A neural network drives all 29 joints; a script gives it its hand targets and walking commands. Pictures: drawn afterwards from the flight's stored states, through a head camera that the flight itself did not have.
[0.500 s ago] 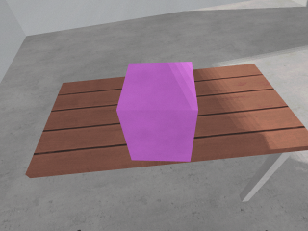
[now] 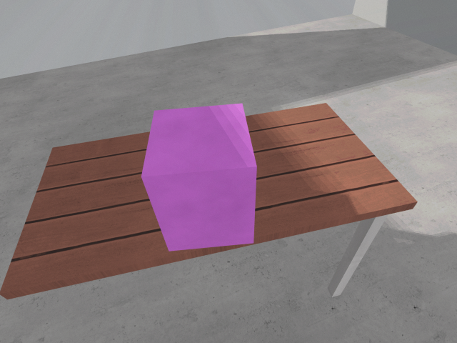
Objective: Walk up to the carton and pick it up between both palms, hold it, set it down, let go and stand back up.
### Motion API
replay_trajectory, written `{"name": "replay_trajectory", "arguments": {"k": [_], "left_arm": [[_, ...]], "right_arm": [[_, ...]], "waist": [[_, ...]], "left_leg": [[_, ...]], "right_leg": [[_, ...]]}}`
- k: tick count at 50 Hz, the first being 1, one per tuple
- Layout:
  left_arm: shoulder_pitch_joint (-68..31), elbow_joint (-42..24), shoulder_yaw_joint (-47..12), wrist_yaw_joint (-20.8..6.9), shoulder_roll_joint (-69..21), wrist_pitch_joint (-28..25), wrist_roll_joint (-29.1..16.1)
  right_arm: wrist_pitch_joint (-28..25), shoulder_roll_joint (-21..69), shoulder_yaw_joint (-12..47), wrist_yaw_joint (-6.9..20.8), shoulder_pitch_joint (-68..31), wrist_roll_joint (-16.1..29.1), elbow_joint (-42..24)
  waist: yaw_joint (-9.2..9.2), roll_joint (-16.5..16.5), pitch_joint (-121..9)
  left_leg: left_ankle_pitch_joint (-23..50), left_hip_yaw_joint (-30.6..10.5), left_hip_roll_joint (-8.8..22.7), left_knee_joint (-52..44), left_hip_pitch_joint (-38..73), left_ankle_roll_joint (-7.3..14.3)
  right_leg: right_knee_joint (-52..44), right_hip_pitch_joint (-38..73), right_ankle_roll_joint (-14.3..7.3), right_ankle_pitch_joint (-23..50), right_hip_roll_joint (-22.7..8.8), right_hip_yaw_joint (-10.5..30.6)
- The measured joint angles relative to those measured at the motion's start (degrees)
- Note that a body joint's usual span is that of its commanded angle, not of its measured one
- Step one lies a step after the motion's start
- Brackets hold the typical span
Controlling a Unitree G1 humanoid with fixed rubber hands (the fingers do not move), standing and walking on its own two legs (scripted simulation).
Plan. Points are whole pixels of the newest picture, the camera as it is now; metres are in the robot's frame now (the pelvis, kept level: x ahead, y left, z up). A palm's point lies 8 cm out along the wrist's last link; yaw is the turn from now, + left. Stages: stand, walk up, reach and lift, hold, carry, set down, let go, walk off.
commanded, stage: stand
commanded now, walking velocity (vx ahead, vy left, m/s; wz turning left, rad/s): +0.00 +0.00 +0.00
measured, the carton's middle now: (205, 178) +0.49 +0.08 +0.02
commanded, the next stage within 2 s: none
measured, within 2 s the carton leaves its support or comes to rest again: neither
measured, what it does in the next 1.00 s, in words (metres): stands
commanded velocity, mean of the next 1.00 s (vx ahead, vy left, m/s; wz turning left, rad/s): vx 0.00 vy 0.00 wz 0.00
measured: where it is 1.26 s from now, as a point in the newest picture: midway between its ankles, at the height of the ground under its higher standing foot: outside the picture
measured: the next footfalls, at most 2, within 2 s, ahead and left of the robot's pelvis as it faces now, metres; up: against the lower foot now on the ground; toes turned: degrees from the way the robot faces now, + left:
none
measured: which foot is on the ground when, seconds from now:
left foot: down 0.00-1.00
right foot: down 0.00-1.00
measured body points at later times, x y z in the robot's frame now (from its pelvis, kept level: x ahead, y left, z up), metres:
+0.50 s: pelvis -0.04 -0.01 +0.01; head -0.04 -0.01 +0.46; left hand +0.01 +0.23 -0.13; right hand -0.03 -0.26 -0.15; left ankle -0.05 +0.10 -0.73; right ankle -0.01 -0.13 -0.73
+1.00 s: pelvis -0.04 +0.00 +0.01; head -0.05 +0.00 +0.46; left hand -0.04 +0.22 -0.15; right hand -0.07 -0.23 -0.15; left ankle -0.05 +0.10 -0.73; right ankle -0.01 -0.13 -0.73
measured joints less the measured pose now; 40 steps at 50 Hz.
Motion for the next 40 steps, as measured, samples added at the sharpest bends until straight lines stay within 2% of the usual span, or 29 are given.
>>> {"name": "replay_trajectory", "arguments": {"k": [4, 15, 26, 29, 40], "left_arm": [[0.3, 0.8, 0.4, 0.4, 0.2, -0.2, 0.1], [0.3, 4.9, 0.4, -0.1, 0.1, -0.5, 0.3], [2.0, 9.8, -0.4, 0.1, -1.4, -0.4, 0.2], [2.3, 11.5, -0.7, 0.2, -1.5, -0.2, 0.3], [2.4, 16.8, -1.6, 0.4, -2.4, 0.0, -0.2]], "right_arm": [[1.1, -0.8, -0.5, 0.4, -0.3, -0.5, 1.3], [0.6, -1.3, -1.3, -0.2, -0.4, 0.1, 4.1], [1.3, -0.9, -1.1, -0.8, 0.2, -0.2, 7.0], [1.0, -0.4, -0.7, -0.6, 0.6, 0.1, 7.9], [0.6, 1.1, 0.1, -1.1, 2.1, 0.2, 11.6]], "waist": [[0.91, -0.3, 0.2], [0.97, -1.4, 2.5], [1.63, -0.3, 1.9], [1.18, -0.5, 1.9], [1.29, -1.8, 1.5]], "left_leg": [[0.5, 0.5, 0.5, -0.6, 0.5, -0.4], [3.2, 1.0, 0.7, -2.6, 0.8, -0.6], [4.1, 1.8, 0.8, -3.0, 0.8, -0.2], [4.4, 1.6, 0.6, -3.3, 0.5, 0.0], [4.7, 1.8, 0.1, -3.9, 1.2, 0.4]], "right_leg": [[-0.7, 0.2, -0.5, 1.0, 0.6, 0.5], [-2.3, 0.1, -0.8, 3.8, 0.9, 1.0], [-3.9, 0.3, -0.4, 5.7, 1.2, 1.9], [-4.4, 0.2, -0.3, 6.1, 1.0, 1.8], [-4.9, 0.7, 0.2, 6.4, 0.5, 2.1]]}}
